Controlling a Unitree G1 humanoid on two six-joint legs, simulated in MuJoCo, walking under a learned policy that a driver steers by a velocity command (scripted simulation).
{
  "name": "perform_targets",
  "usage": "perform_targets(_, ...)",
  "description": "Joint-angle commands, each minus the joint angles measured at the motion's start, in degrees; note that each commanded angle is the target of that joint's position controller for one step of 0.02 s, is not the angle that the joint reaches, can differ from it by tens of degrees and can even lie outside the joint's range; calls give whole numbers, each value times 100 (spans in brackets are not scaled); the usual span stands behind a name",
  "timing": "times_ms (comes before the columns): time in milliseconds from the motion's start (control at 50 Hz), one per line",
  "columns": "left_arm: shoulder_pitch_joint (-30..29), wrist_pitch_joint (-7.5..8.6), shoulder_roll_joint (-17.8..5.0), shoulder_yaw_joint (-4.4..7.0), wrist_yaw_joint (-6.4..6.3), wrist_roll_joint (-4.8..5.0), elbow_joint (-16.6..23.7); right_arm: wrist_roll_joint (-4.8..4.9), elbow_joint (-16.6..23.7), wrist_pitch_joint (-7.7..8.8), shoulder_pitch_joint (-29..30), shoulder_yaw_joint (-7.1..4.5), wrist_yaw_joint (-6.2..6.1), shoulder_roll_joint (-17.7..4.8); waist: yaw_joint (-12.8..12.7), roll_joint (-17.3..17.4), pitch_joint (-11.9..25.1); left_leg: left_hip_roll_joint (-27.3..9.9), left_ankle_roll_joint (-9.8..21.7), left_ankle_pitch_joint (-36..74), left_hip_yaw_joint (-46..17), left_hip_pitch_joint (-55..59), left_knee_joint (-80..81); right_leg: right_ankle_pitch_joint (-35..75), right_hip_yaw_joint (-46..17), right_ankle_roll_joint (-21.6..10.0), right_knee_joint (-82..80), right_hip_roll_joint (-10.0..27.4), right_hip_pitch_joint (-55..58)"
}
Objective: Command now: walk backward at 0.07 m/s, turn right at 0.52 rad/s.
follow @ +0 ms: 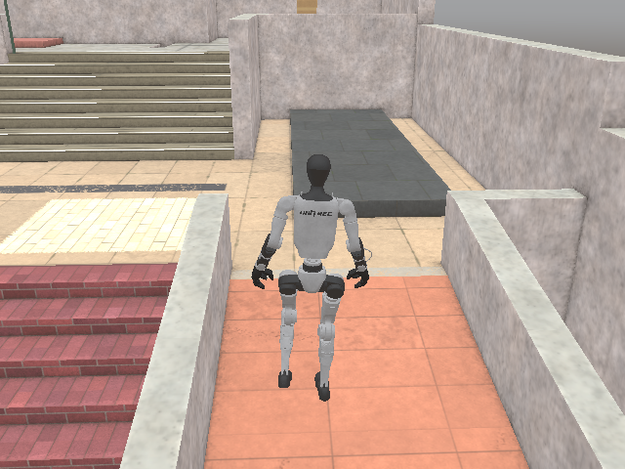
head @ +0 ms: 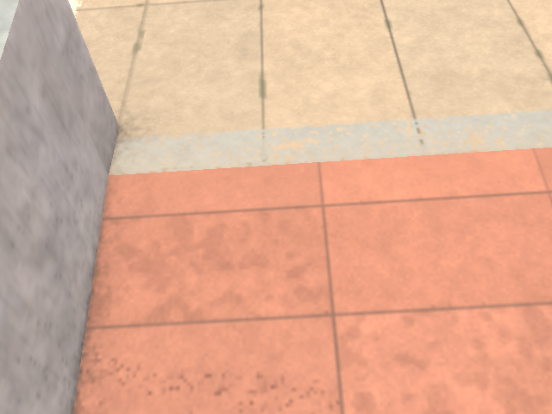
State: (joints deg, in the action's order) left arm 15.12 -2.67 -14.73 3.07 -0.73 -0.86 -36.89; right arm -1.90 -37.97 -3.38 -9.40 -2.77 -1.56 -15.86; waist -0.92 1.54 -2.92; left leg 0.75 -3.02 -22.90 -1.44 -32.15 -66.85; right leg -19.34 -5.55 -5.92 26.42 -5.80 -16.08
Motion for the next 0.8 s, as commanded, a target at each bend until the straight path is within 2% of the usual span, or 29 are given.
perform_targets(20,6,65,-915,263,-42,-3,376,13,343,-41,-85,-67,-30,-324,51,-576,665,92,-62,231,-97,-481,-549,3006,-1477,-651,-435,1405,732)
perform_targets(60,66,35,-948,276,-62,-13,370,-5,424,-67,56,-60,-79,-350,-16,-643,631,109,-64,221,-198,-681,-612,2978,-1720,-714,-447,1446,803)
perform_targets(140,-23,6,-865,242,-105,-32,401,30,443,-126,129,-83,-106,-420,-92,-648,798,147,-49,119,-204,-751,-874,3211,-1852,-797,-363,1528,1012)
perform_targets(160,-53,11,-859,235,-99,-30,418,65,447,-124,143,-97,-114,-442,-102,-648,822,163,-20,28,-200,-699,-882,3171,-1933,-823,-389,1561,1018)
perform_targets(240,-167,-11,-805,222,-125,-51,395,111,452,-150,157,-100,-89,-416,-138,-738,859,211,59,-177,-176,-424,-484,2685,-1978,-782,-493,1490,1074)
perform_targets(300,-226,-41,-845,246,-109,-64,335,146,437,-151,100,-103,-53,-402,-158,-896,825,177,146,-360,-182,15,390,2364,-2071,-722,-610,1496,1050)
perform_targets(340,-356,-55,-763,223,-99,-83,275,195,318,-140,-133,-107,-18,-365,-95,-966,895,134,256,-516,-155,646,1307,1918,-1899,-577,-691,1418,933)
perform_targets(360,-378,-69,-700,206,-93,-81,210,208,245,-126,-336,-106,6,-342,-45,-1031,1048,119,305,-545,-73,1197,1891,964,-1774,-466,-800,1311,734)
perform_targets(380,-285,-90,-675,196,-101,-101,126,214,139,-133,-604,-118,48,-347,-23,-1284,1066,156,370,-550,39,1690,2494,-51,-1708,-369,-1008,1201,515)
perform_targets(400,-200,-110,-690,206,-107,-107,29,233,12,-138,-843,-123,67,-306,22,-1392,1005,190,447,-299,208,2182,3086,-681,-1666,-310,-1084,1171,240)
perform_targets(420,-186,-123,-706,213,-119,-84,-39,224,-145,-132,-1077,-109,51,-197,139,-1207,899,247,544,182,426,2734,3786,-1071,-1519,-231,-960,1078,-144)
perform_targets(440,-61,-127,-636,204,-142,-92,-133,175,-260,-95,-1143,-79,16,-73,177,-749,747,323,606,247,479,3040,4380,-1371,-1198,-115,-470,869,-491)
perform_targets(460,109,-107,-475,190,-156,-134,-198,94,-243,1,-1045,-37,2,-53,96,44,647,141,631,-396,-46,3110,4579,-1570,-598,81,656,499,-939)
perform_targets(480,56,-70,-118,95,-154,-161,-78,36,-91,92,-1083,2,41,-247,100,910,596,-1152,834,-2101,-1875,3000,5243,-1453,258,335,2146,18,-1734)
perform_targets(500,64,24,212,-24,-154,-362,67,152,103,129,-815,180,113,-171,-229,379,163,-1601,739,-2672,-2351,2475,4965,-1524,478,483,3184,204,-2427)
perform_targets(520,-808,68,-438,149,-99,-193,511,9,73,70,-949,-332,52,-1498,334,2134,-590,-2266,1654,-4697,-4481,1532,6816,-1288,779,655,2790,202,-3139)
perform_targets(540,-1279,174,-826,225,-99,-125,620,6,-28,120,-834,-316,43,-1249,282,1655,-1270,-1967,1658,-4029,-4120,1209,7038,-455,552,769,3238,530,-3056)
perform_targets(560,-1168,206,-825,257,-35,-143,380,18,-75,208,-791,-201,54,-851,202,1211,-1061,-1531,1550,-2597,-3352,1380,6671,88,607,845,3627,458,-2761)
perform_targets(580,-747,208,-673,218,33,-117,91,2,-95,250,-889,-164,85,-696,104,868,-761,-1148,1487,-1706,-2689,1673,6414,287,649,867,3990,465,-2614)
perform_targets(600,-645,206,-600,228,109,-189,113,50,-147,316,-1096,-207,39,-731,111,542,-525,-1057,1506,-1367,-2532,2057,6246,380,631,842,4219,431,-2736)
perform_targets(640,-604,222,-388,164,202,-233,81,80,-199,392,-1367,-216,33,-581,113,459,-312,-880,1575,-1127,-2333,2414,6006,374,634,834,4356,429,-2862)
perform_targets(700,-923,238,-297,111,144,-169,196,57,-268,423,-1894,-215,-7,-379,363,599,-282,-857,1729,-209,-2389,3063,5775,223,630,870,3999,416,-3304)
perform_targets(740,-1202,243,-259,71,109,-132,295,54,-315,425,-2202,-238,-52,-373,525,669,-211,-911,1788,698,-2497,3472,5527,-22,643,895,3492,359,-3466)
perform_targets(800,-1456,239,-225,23,97,-66,406,51,-275,411,-2266,-300,-106,-516,578,768,14,-951,1778,2156,-2566,3569,4964,-438,608,836,2804,232,-3117)
